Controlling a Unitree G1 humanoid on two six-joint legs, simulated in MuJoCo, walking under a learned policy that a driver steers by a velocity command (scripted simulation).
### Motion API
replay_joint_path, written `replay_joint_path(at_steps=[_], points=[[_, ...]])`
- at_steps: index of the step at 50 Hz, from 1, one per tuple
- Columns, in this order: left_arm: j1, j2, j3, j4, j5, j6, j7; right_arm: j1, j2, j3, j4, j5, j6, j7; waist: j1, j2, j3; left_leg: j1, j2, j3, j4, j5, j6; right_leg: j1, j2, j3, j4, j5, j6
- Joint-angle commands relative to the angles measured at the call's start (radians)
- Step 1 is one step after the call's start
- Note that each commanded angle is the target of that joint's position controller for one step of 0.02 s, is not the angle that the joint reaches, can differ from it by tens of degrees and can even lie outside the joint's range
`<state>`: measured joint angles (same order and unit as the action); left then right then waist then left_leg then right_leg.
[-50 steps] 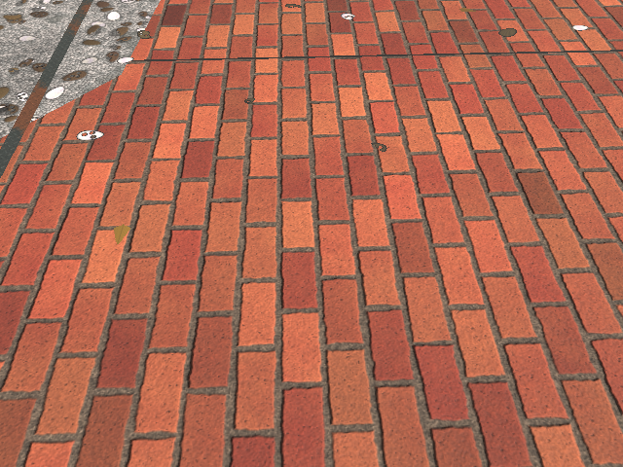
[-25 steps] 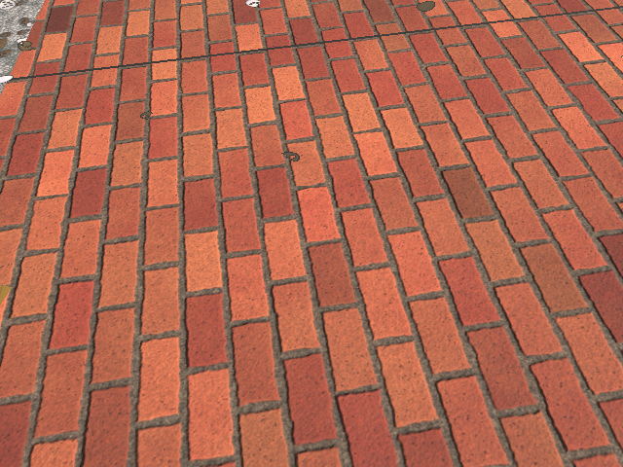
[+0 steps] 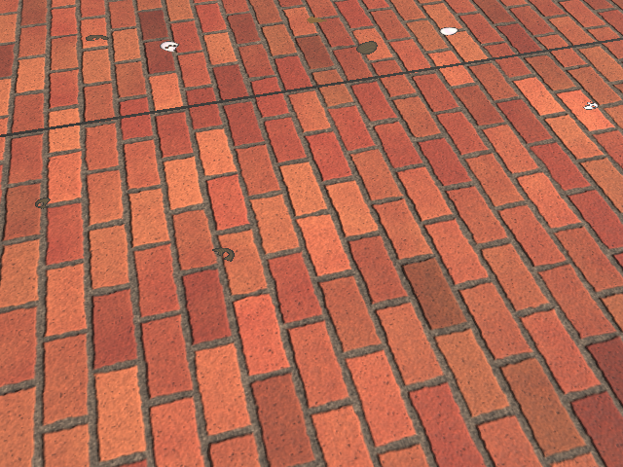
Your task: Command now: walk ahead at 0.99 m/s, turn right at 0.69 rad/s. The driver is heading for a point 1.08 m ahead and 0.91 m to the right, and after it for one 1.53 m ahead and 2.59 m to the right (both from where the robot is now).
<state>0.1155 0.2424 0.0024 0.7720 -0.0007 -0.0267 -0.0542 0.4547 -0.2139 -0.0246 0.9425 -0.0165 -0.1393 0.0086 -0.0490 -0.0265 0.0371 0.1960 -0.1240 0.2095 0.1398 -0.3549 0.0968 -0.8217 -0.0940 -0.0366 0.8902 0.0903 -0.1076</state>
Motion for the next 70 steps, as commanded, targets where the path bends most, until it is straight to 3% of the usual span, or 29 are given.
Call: replay_joint_path(at_steps=[1,3,6,7,8,9,11,14,22,25,26,27,28,29,31,34,39,45,47,48,49,53,59,62,63,64,65,67,70], points=[[-0.128,0.04,0.002,-0.075,0.004,-0.024,-0.012,0.032,-0.147,-0.018,-0.029,0.005,-0.007,-0.031,0.008,0.108,0.064,-0.133,0.227,0.052,-0.001,1.222,-0.125,0.225,0.111,-0.178,-0.184,0.078,-0.035],[-0.012,0.088,0.018,-0.037,0.008,-0.017,-0.01,0.002,-0.201,-0.03,-0.039,0.002,0.015,-0.066,0.091,0.16,-0.021,-0.033,0.28,0.063,0.167,1.511,-0.131,0.348,0.178,-0.201,-0.228,0.024,-0.053],[0.582,0.227,0.095,0.129,0.004,-0.005,0.021,-0.225,-0.282,-0.066,-0.108,-0.021,0.065,-0.074,0.415,0.145,-0.222,-0.258,0.291,0.023,0.996,1.361,-0.093,0.898,0.165,-0.031,-0.305,-0.162,-0.169],[0.533,0.233,0.117,0.14,-0.029,0.009,0.039,-0.332,-0.186,-0.049,-0.132,-0.028,0.054,-0.042,0.375,-0.091,-0.128,-0.57,0.077,-0.021,1.383,0.232,-0.072,1.001,0.115,0.085,-0.334,-0.2,-0.181],[0.398,0.34,0.131,0.109,0.027,0.014,0.036,-0.204,-0.062,-0.01,-0.255,0.0,0.025,-0.027,0.14,-0.243,-0.203,-1.011,0.03,-0.184,1.657,-0.149,-0.138,1.225,-0.074,0.569,-0.333,-0.098,-0.395],[0.377,0.299,0.134,0.079,0.029,0.014,0.041,-0.225,-0.092,0.008,-0.287,-0.001,-0.001,-0.023,0.18,-0.077,-0.308,-1.121,0.072,-0.331,1.623,-0.107,-0.117,1.278,-0.172,0.843,-0.559,-0.444,-0.457],[0.31,0.162,0.103,0.093,0.031,0.002,0.055,-0.286,-0.137,0.007,-0.287,-0.021,-0.015,-0.01,0.075,0.155,-0.043,-1.037,0.175,-0.327,1.332,0.015,-0.094,0.89,-0.11,0.72,-0.698,-0.53,-0.314],[0.261,0.157,0.086,0.077,0.011,-0.045,0.061,-0.281,-0.123,0.025,-0.293,-0.069,0.056,0.001,-0.003,0.149,0.049,-0.877,0.238,-0.289,1.138,0.014,-0.141,0.547,0.024,0.522,-0.724,-0.402,-0.257],[0.382,0.225,0.124,0.081,-0.009,-0.051,0.04,-0.579,-0.104,0.053,-0.426,-0.02,0.054,0.008,0.166,-0.013,0.032,-0.67,0.135,-0.18,0.442,0.453,-0.129,0.624,0.122,0.393,-0.613,0.269,-0.115],[0.357,0.258,0.135,0.075,-0.006,-0.046,0.055,-0.404,-0.18,0.021,-0.391,-0.024,0.03,-0.025,0.081,-0.053,-0.106,-0.376,0.059,-0.218,0.305,0.457,-0.101,0.685,0.16,0.418,-0.287,0.499,-0.003],[0.274,0.27,0.139,0.047,-0.015,-0.052,0.055,-0.221,-0.226,0.001,-0.343,-0.024,0.017,-0.035,-0.035,-0.05,-0.184,-0.176,0.124,-0.263,0.267,0.565,-0.084,0.607,0.196,0.405,-0.064,0.397,0.029],[0.25,0.164,0.115,0.003,-0.029,-0.056,0.059,-0.036,-0.293,-0.019,-0.3,-0.044,0.01,-0.042,-0.086,0.043,-0.321,0.09,0.349,-0.387,0.369,0.821,-0.052,0.446,0.242,0.317,0.225,-0.155,0.052],[0.378,0.087,0.094,-0.044,-0.063,-0.047,0.085,0.026,-0.326,-0.029,-0.314,-0.063,0.02,-0.026,-0.015,0.279,-0.541,0.356,0.744,-0.712,0.517,1.405,0.057,0.24,0.31,0.197,0.557,-0.825,0.075],[0.392,0.169,0.095,-0.051,-0.041,-0.027,0.099,-0.031,-0.309,-0.048,-0.317,-0.039,0.04,-0.022,-0.017,0.27,-0.651,0.351,0.744,-0.797,0.483,1.263,0.156,0.142,0.216,0.164,0.712,-0.709,0.083],[0.208,0.199,0.107,-0.058,0.013,0.003,0.076,-0.182,-0.112,-0.001,-0.334,-0.026,0.057,-0.036,-0.016,0.142,-0.357,0.035,0.539,-0.528,0.35,0.821,0.084,0.079,0.127,0.111,0.55,-0.529,0.099],[0.158,0.121,0.095,-0.1,0.034,0.059,0.027,-0.175,-0.13,-0.007,-0.277,-0.01,0.062,-0.041,0.038,0.165,-0.12,-0.282,0.478,-0.342,0.234,0.765,0.05,0.134,0.073,0.103,0.417,-0.526,0.12],[0.123,0.086,0.072,-0.179,0.031,0.083,-0.003,-0.317,-0.179,-0.035,-0.279,0.002,0.049,-0.025,0.137,0.183,-0.1,-0.495,0.449,-0.092,0.174,0.664,0.007,0.348,0.035,0.043,0.046,-0.205,0.081],[0.04,0.144,0.091,-0.21,0.026,0.083,-0.004,-0.222,-0.25,-0.077,-0.272,0.022,0.094,-0.009,0.093,0.145,-0.069,-0.426,0.461,0.032,0.418,0.587,-0.074,0.52,0.113,-0.075,-0.222,-0.267,0.028],[0.217,0.197,0.118,-0.155,0.048,0.053,0.03,-0.152,-0.256,-0.083,-0.278,0.023,0.124,0.001,0.166,-0.027,-0.142,-0.548,0.403,0.061,0.834,0.379,-0.134,0.763,0.113,0.057,-0.376,-0.103,-0.036],[0.171,0.346,0.144,-0.185,0.032,0.058,0.049,-0.074,-0.161,-0.06,-0.327,-0.001,0.144,0.01,0.053,-0.269,-0.131,-0.808,0.259,0.053,1.15,-0.404,-0.195,0.837,-0.16,0.449,-0.338,0.487,-0.136],[0.212,0.375,0.164,-0.232,-0.006,0.057,0.043,-0.088,-0.19,-0.057,-0.356,-0.024,0.169,-0.006,0.131,-0.201,-0.326,-0.881,0.184,-0.174,1.253,-0.415,-0.212,0.905,-0.252,0.714,-0.481,0.337,-0.288],[0.021,0.24,0.131,-0.242,0.021,0.077,0.045,-0.214,-0.225,-0.063,-0.366,-0.03,0.165,-0.018,0.037,-0.114,-0.115,-0.775,0.224,-0.258,0.964,-0.133,-0.161,0.56,-0.04,0.544,-0.678,-0.709,-0.161],[-0.008,0.237,0.138,-0.246,0.029,0.047,0.016,-0.194,-0.156,-0.042,-0.328,-0.009,0.15,0.002,0.006,-0.055,-0.099,-0.502,0.135,-0.236,0.636,-0.078,-0.121,0.344,0.04,0.497,-0.666,-0.695,-0.136],[-0.199,0.199,0.132,-0.311,0.023,0.05,0.008,0.062,-0.165,-0.051,-0.242,0.004,0.138,-0.016,-0.151,-0.006,-0.067,-0.059,0.079,-0.142,0.295,0.067,-0.098,0.015,0.166,0.369,-0.518,-0.66,0.0],[-0.21,0.111,0.107,-0.337,0.014,0.039,0.019,0.135,-0.253,-0.071,-0.222,-0.01,0.128,-0.035,-0.172,0.198,-0.039,0.045,0.261,-0.291,0.139,-0.09,-0.081,-0.144,0.279,0.23,-0.248,-0.661,0.069],[-0.13,0.032,0.078,-0.345,0.009,0.028,0.025,-0.037,-0.34,-0.084,-0.29,-0.03,0.119,-0.049,-0.065,0.36,-0.039,-0.073,0.58,-0.745,0.022,-0.437,-0.028,-0.23,0.284,0.163,0.093,-0.577,0.06],[-0.108,0.097,0.08,-0.351,0.031,0.021,0.017,-0.174,-0.309,-0.081,-0.34,-0.044,0.117,-0.052,0.006,0.242,-0.033,-0.227,0.637,-0.874,-0.012,-0.561,0.043,-0.197,0.149,0.175,0.224,-0.453,0.054],[-0.054,0.16,0.096,-0.314,0.048,0.03,-0.01,-0.239,-0.234,-0.059,-0.34,-0.017,0.1,-0.038,0.065,0.112,-0.016,-0.283,0.517,-0.639,0.033,-0.394,0.004,-0.136,0.118,0.17,0.335,-0.344,0.074],[-0.013,0.133,0.079,-0.282,0.053,0.044,-0.035,-0.13,-0.228,-0.057,-0.283,-0.021,0.071,-0.024,0.031,0.135,-0.011,-0.293,0.406,-0.397,0.024,-0.225,-0.021,-0.09,0.118,0.146,0.42,-0.266,0.084]])
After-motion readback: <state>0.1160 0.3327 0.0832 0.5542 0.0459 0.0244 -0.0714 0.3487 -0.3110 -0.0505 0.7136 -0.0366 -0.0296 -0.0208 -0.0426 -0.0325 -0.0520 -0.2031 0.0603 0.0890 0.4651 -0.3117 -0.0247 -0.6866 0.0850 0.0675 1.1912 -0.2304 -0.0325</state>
